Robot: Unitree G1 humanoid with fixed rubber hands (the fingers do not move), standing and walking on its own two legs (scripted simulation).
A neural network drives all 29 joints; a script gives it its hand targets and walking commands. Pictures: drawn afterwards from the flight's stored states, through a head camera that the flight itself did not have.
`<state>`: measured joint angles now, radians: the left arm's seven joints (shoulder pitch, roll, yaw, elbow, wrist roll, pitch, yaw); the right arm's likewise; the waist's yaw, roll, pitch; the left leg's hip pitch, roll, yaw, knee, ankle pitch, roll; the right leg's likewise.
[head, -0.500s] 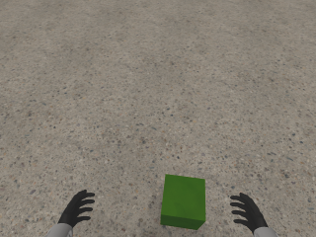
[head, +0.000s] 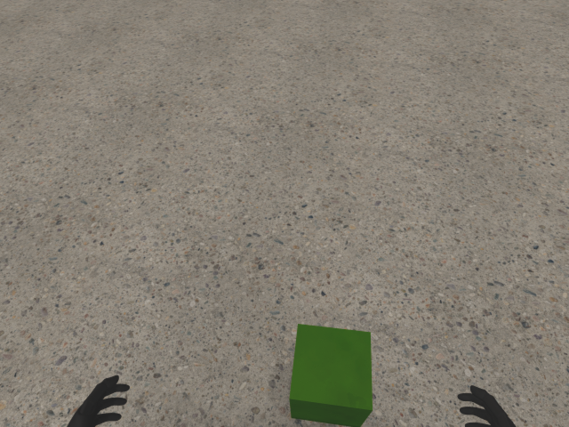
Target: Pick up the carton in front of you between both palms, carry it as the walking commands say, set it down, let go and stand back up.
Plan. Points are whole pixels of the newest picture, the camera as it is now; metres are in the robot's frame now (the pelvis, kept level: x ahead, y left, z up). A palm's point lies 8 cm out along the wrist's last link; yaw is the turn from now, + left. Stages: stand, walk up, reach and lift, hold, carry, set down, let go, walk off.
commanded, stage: stand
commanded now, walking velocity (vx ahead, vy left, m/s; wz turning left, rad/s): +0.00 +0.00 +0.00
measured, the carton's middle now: (329, 376) +0.36 -0.09 -0.64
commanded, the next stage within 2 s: none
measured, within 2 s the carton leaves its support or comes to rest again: neither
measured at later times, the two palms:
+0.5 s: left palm out of the picture +0.10 +0.29 -0.08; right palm out of the picture +0.11 -0.30 -0.10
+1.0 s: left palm out of the picture +0.07 +0.30 -0.09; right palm out of the picture +0.08 -0.31 -0.10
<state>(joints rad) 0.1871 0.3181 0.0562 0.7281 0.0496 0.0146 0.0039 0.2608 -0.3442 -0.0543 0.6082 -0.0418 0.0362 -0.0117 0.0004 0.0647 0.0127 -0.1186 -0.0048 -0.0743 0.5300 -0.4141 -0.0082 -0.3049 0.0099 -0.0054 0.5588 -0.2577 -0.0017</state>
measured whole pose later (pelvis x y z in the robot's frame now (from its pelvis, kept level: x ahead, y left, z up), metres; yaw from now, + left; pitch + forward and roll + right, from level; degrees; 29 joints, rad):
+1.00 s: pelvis -0.01 -0.01 +0.01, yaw +2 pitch -2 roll +0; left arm 0.12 0.36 0.04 1.01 0.02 0.00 0.00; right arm 0.23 -0.39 0.00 0.87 -0.03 -0.01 -0.03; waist 0.02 0.04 0.03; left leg -0.04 0.00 -0.10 0.40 -0.33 -0.02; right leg -0.22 0.00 -0.03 0.45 -0.19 -0.02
